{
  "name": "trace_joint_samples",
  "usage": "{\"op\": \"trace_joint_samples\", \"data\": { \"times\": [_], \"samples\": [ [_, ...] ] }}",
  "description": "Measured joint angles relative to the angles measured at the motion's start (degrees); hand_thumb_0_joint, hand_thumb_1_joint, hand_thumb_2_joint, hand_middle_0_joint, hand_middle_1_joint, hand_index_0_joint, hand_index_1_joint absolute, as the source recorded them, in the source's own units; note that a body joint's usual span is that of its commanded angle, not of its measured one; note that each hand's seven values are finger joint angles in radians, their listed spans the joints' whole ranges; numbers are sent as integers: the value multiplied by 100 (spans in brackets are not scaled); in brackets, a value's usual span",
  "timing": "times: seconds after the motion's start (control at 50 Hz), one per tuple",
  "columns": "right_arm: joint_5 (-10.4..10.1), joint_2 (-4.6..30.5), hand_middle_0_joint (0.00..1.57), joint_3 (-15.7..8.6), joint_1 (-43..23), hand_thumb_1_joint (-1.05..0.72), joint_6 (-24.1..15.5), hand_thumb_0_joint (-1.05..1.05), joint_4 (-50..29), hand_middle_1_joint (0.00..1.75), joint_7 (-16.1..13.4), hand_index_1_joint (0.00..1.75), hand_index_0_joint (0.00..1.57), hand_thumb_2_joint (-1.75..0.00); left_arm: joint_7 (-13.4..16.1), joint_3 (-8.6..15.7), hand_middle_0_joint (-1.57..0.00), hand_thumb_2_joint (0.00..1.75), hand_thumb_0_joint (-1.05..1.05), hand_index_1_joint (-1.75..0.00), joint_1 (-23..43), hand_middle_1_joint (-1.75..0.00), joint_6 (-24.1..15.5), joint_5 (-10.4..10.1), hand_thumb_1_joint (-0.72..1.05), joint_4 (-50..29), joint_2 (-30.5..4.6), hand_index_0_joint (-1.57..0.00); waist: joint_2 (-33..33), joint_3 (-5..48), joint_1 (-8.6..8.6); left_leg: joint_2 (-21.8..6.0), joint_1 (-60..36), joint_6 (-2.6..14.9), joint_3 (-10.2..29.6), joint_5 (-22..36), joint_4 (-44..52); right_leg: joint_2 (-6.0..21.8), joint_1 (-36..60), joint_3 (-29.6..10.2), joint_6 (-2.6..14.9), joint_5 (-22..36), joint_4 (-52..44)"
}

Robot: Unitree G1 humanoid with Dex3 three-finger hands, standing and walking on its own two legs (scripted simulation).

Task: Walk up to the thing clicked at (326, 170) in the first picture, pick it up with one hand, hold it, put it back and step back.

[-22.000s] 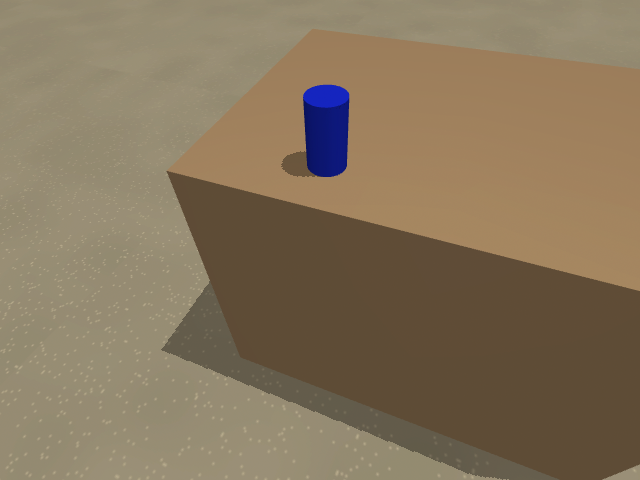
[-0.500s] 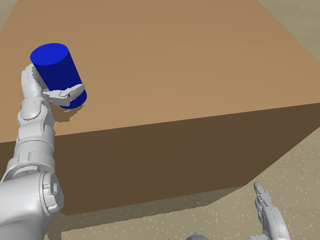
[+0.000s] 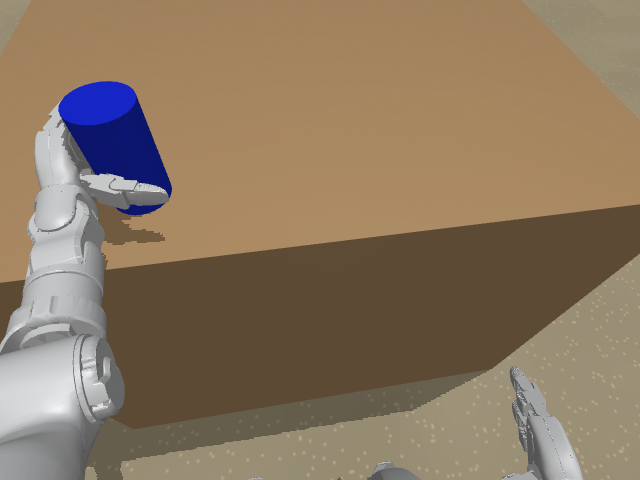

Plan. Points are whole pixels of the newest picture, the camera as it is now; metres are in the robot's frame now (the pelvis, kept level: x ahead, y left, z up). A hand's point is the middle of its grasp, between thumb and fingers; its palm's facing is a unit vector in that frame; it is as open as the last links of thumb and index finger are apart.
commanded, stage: withdraw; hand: left
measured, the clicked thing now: (123, 153) +0.49 +0.21 +0.14
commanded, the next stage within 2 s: rise in 0.30 s
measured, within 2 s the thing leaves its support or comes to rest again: neither
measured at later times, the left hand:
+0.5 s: hand out of the picture +0.48 +0.30 +0.25, palm faces +0.28 -0.95 -0.13, open 17.6 cm
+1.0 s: hand out of the picture +0.34 +0.33 +0.22, palm faces +0.44 -0.81 -0.39, open 17.6 cm
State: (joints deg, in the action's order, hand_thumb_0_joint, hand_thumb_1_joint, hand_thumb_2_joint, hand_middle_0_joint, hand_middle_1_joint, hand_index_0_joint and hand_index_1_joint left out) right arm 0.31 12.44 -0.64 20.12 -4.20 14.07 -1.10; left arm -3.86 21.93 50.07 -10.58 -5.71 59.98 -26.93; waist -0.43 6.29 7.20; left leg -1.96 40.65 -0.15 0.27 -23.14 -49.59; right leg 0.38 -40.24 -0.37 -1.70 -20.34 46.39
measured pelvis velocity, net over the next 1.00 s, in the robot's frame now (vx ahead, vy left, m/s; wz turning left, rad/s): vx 0.02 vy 0.01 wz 0.02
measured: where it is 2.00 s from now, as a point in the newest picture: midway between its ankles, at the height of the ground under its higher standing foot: outside the picture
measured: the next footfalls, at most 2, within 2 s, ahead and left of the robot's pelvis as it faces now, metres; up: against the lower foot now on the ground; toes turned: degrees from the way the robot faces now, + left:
none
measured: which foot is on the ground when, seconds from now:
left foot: down 0.00-1.00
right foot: down 0.00-1.00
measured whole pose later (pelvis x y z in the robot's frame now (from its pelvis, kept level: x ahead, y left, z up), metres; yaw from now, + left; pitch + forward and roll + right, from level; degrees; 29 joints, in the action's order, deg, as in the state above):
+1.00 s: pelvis +0.02 +0.01 +0.03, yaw +1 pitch +5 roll -1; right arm -3.5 13.2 -4.0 19.2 -5.3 26.1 1.5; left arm -3.1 24.2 10.3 -1.4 -2.5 11.1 -30.2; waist -3.8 5.8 -1.6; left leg -0.6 22.2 0.4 0.5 -20.1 -37.4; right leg 1.8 -21.1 0.3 -2.2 -17.5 33.7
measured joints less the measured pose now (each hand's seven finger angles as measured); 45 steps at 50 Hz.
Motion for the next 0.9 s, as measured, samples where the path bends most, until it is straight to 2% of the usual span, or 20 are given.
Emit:
{"op": "trace_joint_samples", "data": {
  "times": [0.16, 0.26, 0.32, 0.38, 0.44, 0.46, 0.5, 0.56, 0.68, 0.78, 0.9],
  "samples": [
    [-68, 75, 5, -64, -14, 52, 67, -1, -53, 5, -63, 5, 5, -5, 12, 216, -19, 12, -1, -17, -141, -17, 200, 33, -61, -392, -152, -20, 24, -14, 28, -13, -151, -7, -12, -23, 75, -12, 141, -9, 0, -22, -67],
    [-123, 80, 5, -52, -3, 52, 77, -1, 176, 5, -79, 5, 5, -5, -64, 342, -11, 8, -2, -10, -17, -11, 521, 85, -61, -711, -463, -12, 2, 92, 30, -40, -411, -26, 17, -33, 214, -37, 435, 25, 13, -7, -266],
    [-174, 90, 5, -94, -90, 52, 22, -1, 514, 5, -103, 5, 5, -6, -215, 278, -9, 7, -2, -8, 239, -8, 764, 110, -61, -586, -774, -10, -59, 183, -15, -45, -583, -22, 14, -28, 323, -41, 620, 27, 13, 14, -404],
    [-244, 125, 5, -121, -187, 52, 24, -1, 782, 5, -140, 5, 5, -5, -490, 168, -7, 6, -2, -6, 529, -6, 1082, 110, -61, -250, -1087, -8, -133, 215, -78, -21, -735, 2, 4, 3, 448, -17, 774, 22, -4, 42, -528],
    [-296, 168, 5, -72, -185, 53, -19, -1, 795, 5, -144, 5, 5, -5, -800, 174, -6, 4, -2, -4, 655, -5, 1381, 21, -61, 47, -1289, -8, -193, 235, -165, 9, -850, 24, -19, 56, 590, 12, 879, 3, -22, 84, -648],
    [-289, 175, 5, -72, -168, 53, -35, -1, 772, 5, -124, 5, 5, -5, -826, 146, -6, 4, -1, -4, 605, -5, 1448, 139, -61, -8, -1326, -7, -211, 229, -199, 19, -884, 27, -28, 75, 634, 23, 906, -5, -28, 98, -682],
    [-277, 181, 5, -60, -159, 54, -64, -1, 776, 5, -60, 5, 5, -5, -793, 129, -6, 3, -1, -4, 494, -4, 1383, 324, -60, 0, -1433, -7, -236, 180, -247, 46, -944, 33, -46, 110, 706, 50, 949, -21, -40, 115, -718],
    [-283, 181, 5, -70, -102, 55, 7, -1, 722, 5, 37, 5, 5, -5, -734, 234, -6, 3, -1, -4, 221, -5, 1394, 476, -58, -73, -1565, -7, -240, 48, -311, 86, -1034, 46, -58, 169, 813, 90, 1017, -31, -55, 141, -770],
    [-321, 182, 5, 30, 80, 56, 94, -1, 738, 5, 141, 6, 5, -5, -554, 634, -6, 3, -2, -4, -369, -4, 1374, 682, -56, -588, -1678, -7, -98, -83, -471, 104, -1145, 32, -15, 264, 971, 108, 1146, 16, -45, 212, -921],
    [-308, 166, 5, -97, -1, 55, 10, -1, 1119, 5, 164, 6, 5, -6, -275, 595, -6, 3, -2, -4, -1018, -3, 1218, 658, -56, -1307, -1607, -5, -83, -35, -639, 90, -1305, 22, 40, 270, 1033, 93, 1374, 75, -32, 259, -1089],
    [-330, 187, 5, -202, -97, 54, -141, -1, 1254, 5, 197, 6, 5, -6, -24, 336, -5, 3, -2, -3, -2403, -2, 1009, 504, -56, -2886, -1030, -4, -229, 33, -811, 115, -1603, 53, 46, 273, 1125, 118, 1701, 87, -44, 281, -1229]
  ]
}}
